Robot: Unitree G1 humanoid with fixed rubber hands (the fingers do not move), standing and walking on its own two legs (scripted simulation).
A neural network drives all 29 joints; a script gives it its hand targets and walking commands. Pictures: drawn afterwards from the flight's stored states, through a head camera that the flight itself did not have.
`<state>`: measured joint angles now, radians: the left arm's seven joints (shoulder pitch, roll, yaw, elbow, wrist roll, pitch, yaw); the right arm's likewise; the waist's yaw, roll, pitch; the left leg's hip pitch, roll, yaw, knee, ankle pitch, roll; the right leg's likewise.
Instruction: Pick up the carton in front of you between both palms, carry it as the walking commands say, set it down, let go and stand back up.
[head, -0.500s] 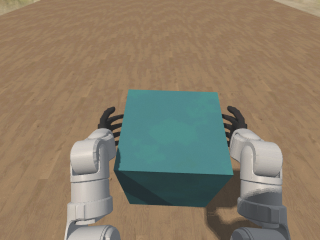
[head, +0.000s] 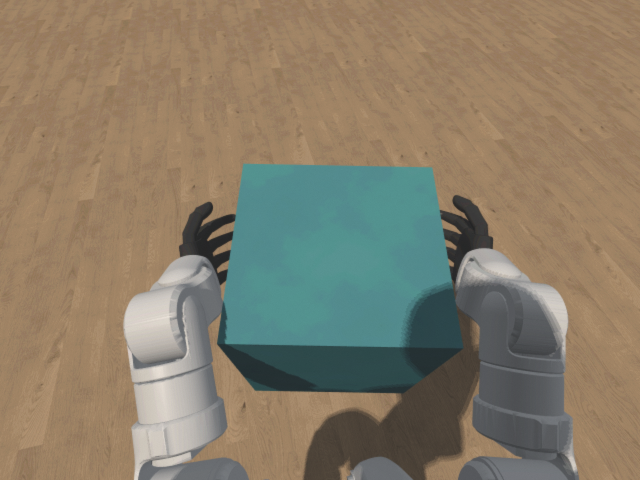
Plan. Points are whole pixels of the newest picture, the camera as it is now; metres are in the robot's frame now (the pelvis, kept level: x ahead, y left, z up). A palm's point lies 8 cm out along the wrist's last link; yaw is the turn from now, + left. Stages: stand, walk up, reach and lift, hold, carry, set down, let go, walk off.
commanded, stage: carry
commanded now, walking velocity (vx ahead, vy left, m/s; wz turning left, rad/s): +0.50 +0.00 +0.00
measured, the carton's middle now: (333, 292) +0.34 -0.05 +0.05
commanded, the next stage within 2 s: none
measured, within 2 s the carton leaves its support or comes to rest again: neither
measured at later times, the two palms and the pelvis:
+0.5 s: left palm (133, 69) +0.68 +0.19 +0.19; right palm (329, 44) +0.71 -0.11 +0.19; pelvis +0.35 +0.00 +0.05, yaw +3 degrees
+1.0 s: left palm (143, 26) +0.95 +0.23 +0.15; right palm (292, 14) +0.95 -0.07 +0.16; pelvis +0.71 +0.08 +0.07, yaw +0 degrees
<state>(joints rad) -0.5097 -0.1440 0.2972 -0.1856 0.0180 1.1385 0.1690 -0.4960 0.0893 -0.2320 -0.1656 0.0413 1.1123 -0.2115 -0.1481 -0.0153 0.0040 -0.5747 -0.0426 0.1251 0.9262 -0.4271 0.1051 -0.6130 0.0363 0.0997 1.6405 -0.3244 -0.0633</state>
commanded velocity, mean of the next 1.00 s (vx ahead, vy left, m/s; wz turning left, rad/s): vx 0.50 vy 0.00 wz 0.00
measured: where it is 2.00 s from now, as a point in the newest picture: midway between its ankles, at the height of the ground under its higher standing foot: (253, 195)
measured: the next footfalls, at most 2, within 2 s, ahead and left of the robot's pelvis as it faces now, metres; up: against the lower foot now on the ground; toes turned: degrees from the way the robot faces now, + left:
right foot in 0.32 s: +0.41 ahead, -0.05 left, +0.00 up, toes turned -4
left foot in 0.76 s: +0.72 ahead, +0.18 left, +0.00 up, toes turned +13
